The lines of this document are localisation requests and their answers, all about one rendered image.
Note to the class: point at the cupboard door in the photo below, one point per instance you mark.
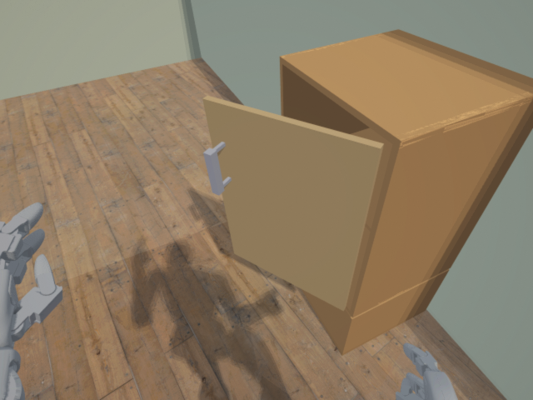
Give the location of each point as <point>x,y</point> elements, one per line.
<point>299,196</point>

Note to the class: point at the handle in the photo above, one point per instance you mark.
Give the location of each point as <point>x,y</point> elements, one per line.
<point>213,169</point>

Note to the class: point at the left robot hand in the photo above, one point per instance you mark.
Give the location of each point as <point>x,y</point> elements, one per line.
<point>14,255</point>

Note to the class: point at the right robot hand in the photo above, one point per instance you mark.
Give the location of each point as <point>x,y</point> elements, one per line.
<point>435,384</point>

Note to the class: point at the left robot forearm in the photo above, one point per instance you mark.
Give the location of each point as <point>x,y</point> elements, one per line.
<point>10,383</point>

